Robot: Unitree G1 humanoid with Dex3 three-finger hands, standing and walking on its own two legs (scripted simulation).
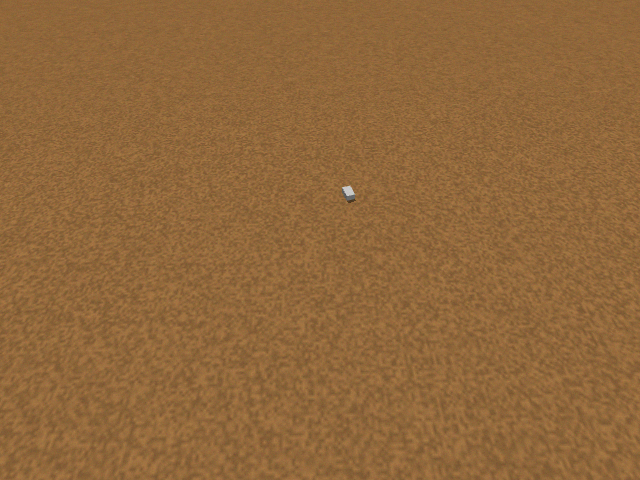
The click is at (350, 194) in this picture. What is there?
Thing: small brick
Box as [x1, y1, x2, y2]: [342, 186, 354, 200]
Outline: 342,187 342,192 346,200 354,198 354,193 350,186
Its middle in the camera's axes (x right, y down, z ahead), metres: +0.13 -0.21 +1.83
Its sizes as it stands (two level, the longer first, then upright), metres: 0.066 0.042 0.030
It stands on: the floor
